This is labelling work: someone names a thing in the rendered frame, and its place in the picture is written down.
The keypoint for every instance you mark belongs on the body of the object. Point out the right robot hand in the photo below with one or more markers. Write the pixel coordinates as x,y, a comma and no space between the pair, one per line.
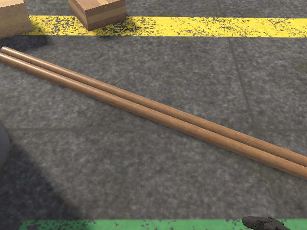
261,223

